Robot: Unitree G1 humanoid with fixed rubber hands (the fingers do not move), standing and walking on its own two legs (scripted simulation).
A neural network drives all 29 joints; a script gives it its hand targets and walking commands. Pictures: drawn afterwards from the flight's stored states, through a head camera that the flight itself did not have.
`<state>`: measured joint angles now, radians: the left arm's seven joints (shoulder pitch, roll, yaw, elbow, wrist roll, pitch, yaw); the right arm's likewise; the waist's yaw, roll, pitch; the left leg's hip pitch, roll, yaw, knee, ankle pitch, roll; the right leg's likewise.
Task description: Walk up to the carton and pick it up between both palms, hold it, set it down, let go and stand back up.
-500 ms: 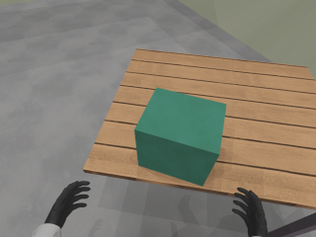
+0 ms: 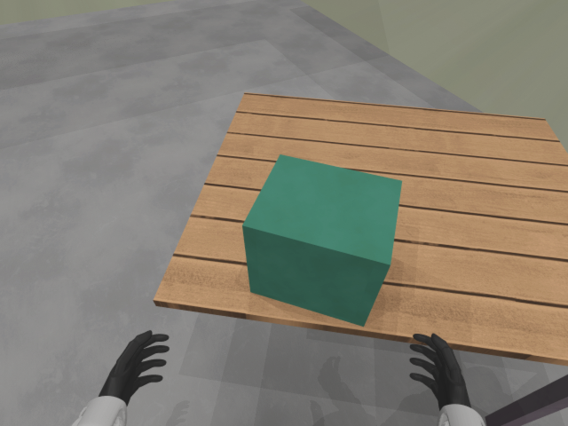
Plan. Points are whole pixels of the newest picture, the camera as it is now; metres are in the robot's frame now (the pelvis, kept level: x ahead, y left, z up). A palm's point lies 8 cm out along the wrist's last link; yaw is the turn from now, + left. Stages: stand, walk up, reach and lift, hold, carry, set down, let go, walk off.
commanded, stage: set down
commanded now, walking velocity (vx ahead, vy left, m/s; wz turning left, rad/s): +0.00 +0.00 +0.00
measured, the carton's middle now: (321, 239) +0.41 -0.05 -0.02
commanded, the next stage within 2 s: let go in 0.94 s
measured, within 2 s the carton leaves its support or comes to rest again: neither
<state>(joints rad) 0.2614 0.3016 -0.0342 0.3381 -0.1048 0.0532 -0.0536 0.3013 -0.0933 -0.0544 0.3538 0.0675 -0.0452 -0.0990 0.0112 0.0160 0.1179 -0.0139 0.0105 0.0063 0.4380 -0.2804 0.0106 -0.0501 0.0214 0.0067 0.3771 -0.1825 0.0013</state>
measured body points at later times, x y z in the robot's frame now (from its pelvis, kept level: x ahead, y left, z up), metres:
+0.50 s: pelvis +0.01 -0.01 +0.00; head +0.01 -0.01 +0.45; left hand +0.17 +0.23 -0.07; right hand +0.17 -0.23 -0.08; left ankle -0.01 +0.11 -0.74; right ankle +0.03 -0.12 -0.74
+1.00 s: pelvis +0.00 -0.01 +0.00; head +0.00 -0.01 +0.45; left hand +0.17 +0.23 -0.08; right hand +0.17 -0.23 -0.09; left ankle -0.01 +0.11 -0.74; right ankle +0.03 -0.12 -0.74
